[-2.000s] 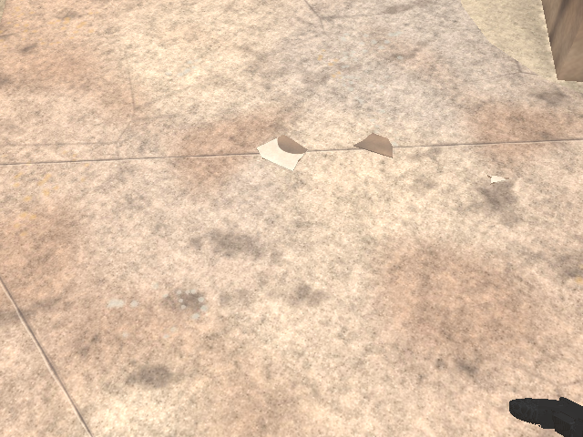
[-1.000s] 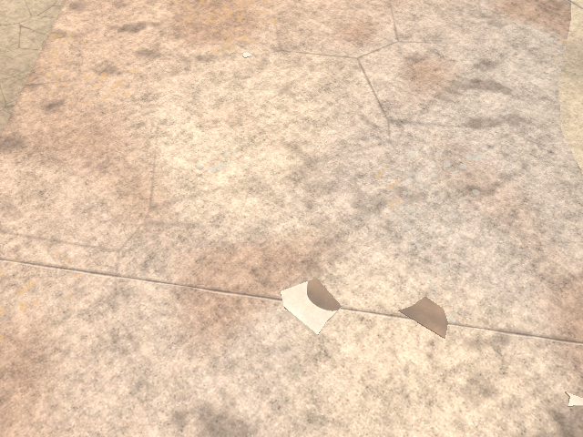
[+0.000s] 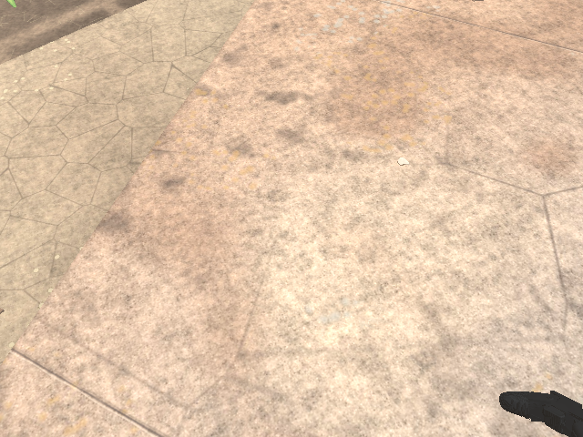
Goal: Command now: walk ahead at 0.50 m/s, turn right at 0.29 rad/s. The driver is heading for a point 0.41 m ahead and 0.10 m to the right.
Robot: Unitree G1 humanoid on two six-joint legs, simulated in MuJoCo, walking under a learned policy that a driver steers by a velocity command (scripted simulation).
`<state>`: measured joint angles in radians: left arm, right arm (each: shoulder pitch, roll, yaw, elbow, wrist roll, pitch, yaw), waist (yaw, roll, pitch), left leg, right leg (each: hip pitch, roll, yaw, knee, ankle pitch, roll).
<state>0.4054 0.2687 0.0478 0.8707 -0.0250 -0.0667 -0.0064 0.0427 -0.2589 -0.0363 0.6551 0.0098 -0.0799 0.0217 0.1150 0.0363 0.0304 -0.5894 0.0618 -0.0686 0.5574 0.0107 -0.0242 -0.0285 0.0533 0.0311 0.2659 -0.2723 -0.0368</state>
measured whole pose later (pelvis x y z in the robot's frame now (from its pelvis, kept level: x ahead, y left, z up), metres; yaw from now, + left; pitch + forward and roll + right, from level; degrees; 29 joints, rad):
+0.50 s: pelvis +0.26 +0.00 -0.01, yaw -16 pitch +1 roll +3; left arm 0.09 0.28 0.05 0.69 -0.01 -0.03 -0.04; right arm 0.31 -0.29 -0.08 0.85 0.01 -0.07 -0.01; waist -0.08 -0.04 0.04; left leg 0.03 0.00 0.20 0.26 -0.30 -0.02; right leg -0.63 -0.09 0.02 0.66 -0.02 -0.02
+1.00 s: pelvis +0.37 -0.05 -0.01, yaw -18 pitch +0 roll -1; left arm 0.14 0.23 0.03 0.84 0.02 -0.01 0.00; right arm 0.20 -0.25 -0.04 0.91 -0.02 0.01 -0.03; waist 0.00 -0.01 0.01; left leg -0.28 0.06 -0.02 0.54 -0.27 -0.04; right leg -0.30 0.05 -0.03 0.48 -0.18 -0.04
